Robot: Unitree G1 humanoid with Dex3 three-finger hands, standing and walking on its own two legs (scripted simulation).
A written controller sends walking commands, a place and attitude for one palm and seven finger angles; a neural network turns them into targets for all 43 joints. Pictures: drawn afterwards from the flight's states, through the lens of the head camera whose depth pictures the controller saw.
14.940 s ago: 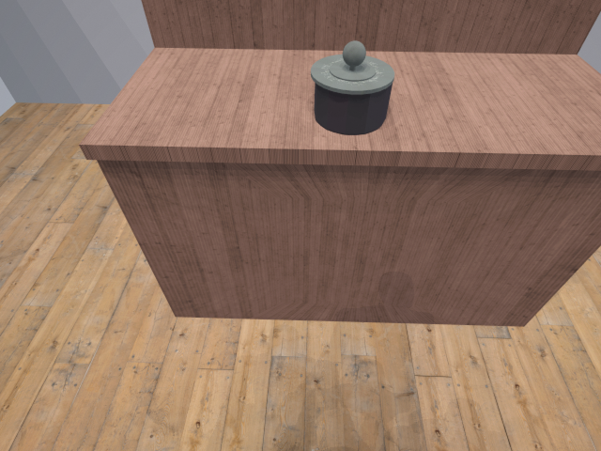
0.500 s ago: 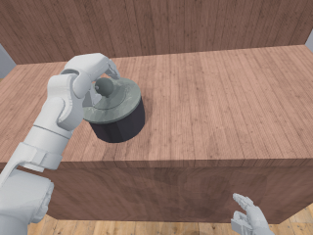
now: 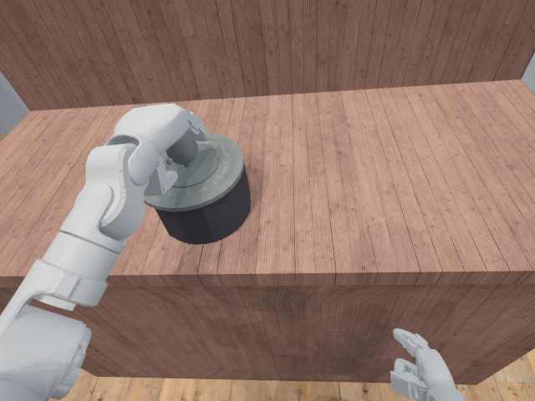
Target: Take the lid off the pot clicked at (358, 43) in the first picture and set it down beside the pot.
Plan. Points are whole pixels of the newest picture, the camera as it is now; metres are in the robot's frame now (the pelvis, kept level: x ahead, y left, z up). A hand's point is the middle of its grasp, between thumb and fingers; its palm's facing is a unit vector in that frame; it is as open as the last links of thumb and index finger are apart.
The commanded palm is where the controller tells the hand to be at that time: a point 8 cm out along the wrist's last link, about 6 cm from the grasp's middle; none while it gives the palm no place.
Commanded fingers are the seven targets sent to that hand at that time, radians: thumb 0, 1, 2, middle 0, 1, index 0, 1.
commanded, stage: close the fingers and squeeze the knob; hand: left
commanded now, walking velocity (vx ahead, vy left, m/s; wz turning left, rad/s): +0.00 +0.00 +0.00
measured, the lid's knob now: (182, 148) +0.44 +0.15 +0.17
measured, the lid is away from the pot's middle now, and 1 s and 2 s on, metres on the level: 0.01 0.01 0.02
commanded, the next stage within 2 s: lift the lid straight up in 1.28 s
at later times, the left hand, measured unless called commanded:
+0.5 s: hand (169, 161) +0.40 +0.15 +0.18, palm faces -0.14 -0.08 -0.99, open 9.0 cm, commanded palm +0.37 +0.17 +0.24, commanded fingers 0.00 0.03 1.26 -0.82 -0.54 -0.82 -0.54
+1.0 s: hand (169, 161) +0.40 +0.15 +0.18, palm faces -0.14 -0.09 -0.99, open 7.9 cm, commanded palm +0.36 +0.17 +0.24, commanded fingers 0.00 0.30 1.26 -0.92 -0.63 -0.87 -0.61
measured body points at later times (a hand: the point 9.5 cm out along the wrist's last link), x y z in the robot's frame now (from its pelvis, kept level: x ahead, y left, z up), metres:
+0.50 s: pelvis +0.00 -0.01 +0.00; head +0.01 -0.06 +0.45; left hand +0.40 +0.16 +0.24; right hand +0.19 -0.24 -0.11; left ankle +0.01 +0.11 -0.74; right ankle +0.00 -0.13 -0.74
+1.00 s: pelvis +0.01 +0.00 +0.00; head +0.02 -0.05 +0.45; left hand +0.40 +0.16 +0.24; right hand +0.19 -0.24 -0.11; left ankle +0.01 +0.11 -0.74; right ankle +0.00 -0.13 -0.74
